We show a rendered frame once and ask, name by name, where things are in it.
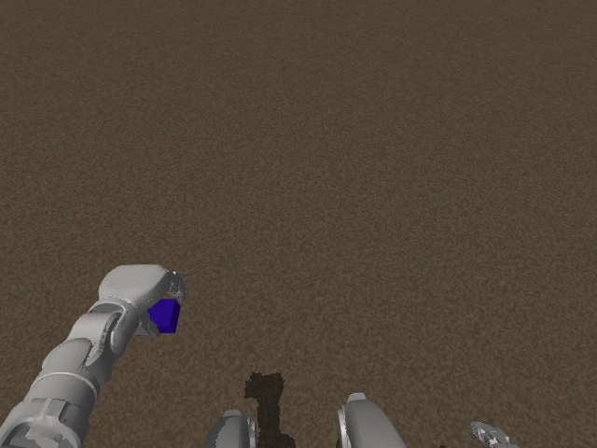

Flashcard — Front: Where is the small box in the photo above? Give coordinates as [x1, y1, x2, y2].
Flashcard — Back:
[147, 299, 181, 333]

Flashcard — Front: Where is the left robot hand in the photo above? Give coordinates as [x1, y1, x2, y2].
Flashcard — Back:
[98, 264, 187, 338]

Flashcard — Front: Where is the right robot hand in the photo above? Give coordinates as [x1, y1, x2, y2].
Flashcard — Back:
[470, 421, 519, 448]

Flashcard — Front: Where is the left robot arm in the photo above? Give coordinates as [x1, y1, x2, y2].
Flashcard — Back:
[0, 298, 140, 448]

